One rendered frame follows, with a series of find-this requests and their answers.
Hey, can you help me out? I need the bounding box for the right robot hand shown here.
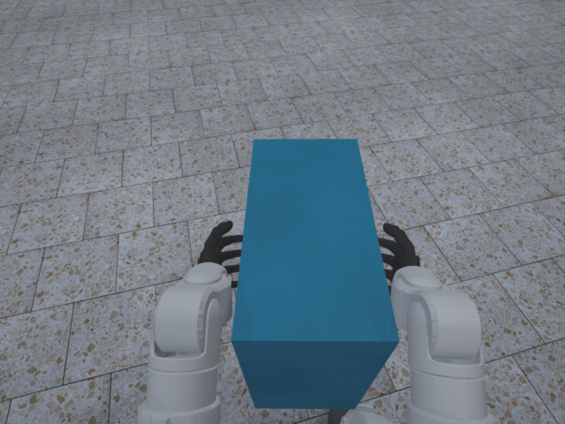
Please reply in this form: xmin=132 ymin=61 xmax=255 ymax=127
xmin=378 ymin=223 xmax=420 ymax=295

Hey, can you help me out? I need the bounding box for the robot right forearm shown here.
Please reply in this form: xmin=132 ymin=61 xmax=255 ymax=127
xmin=390 ymin=266 xmax=496 ymax=424

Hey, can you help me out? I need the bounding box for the carton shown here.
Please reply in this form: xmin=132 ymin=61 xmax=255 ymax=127
xmin=231 ymin=139 xmax=400 ymax=409

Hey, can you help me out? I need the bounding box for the robot left forearm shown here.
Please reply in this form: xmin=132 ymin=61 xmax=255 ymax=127
xmin=137 ymin=262 xmax=232 ymax=424

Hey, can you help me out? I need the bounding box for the left robot hand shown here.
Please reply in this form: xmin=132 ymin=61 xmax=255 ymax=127
xmin=197 ymin=221 xmax=243 ymax=289

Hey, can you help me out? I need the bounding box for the right robot shin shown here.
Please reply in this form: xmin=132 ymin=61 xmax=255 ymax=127
xmin=340 ymin=405 xmax=374 ymax=423

